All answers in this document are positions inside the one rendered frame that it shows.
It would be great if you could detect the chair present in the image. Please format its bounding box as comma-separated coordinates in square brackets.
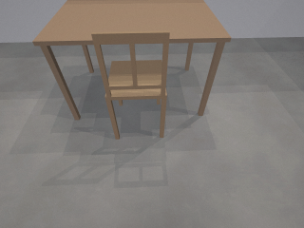
[91, 30, 170, 140]

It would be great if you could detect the table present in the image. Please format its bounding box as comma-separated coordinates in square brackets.
[32, 0, 232, 121]

